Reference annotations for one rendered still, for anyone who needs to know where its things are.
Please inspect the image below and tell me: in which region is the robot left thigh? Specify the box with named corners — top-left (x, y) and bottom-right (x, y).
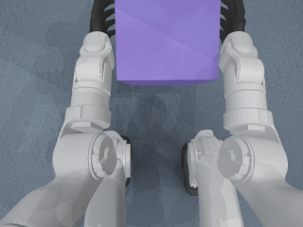
top-left (83, 138), bottom-right (132, 227)

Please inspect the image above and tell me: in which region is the robot left hand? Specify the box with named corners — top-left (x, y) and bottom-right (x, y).
top-left (89, 0), bottom-right (116, 38)

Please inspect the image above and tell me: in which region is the carton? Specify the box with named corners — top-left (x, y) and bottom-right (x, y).
top-left (115, 0), bottom-right (221, 86)

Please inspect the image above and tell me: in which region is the left robot upper arm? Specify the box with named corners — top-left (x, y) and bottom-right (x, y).
top-left (0, 132), bottom-right (117, 227)

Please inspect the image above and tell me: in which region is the right robot upper arm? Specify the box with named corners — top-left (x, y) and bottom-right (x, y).
top-left (217, 134), bottom-right (303, 227)

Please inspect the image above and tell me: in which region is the robot left foot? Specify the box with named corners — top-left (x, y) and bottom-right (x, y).
top-left (120, 135), bottom-right (132, 187)

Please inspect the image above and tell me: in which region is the left robot forearm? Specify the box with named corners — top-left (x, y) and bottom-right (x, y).
top-left (52, 31), bottom-right (116, 165)

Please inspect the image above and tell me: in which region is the robot right hand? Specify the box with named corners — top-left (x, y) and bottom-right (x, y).
top-left (220, 0), bottom-right (246, 44)

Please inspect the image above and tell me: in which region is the right robot forearm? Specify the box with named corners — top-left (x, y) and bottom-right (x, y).
top-left (219, 31), bottom-right (283, 148)

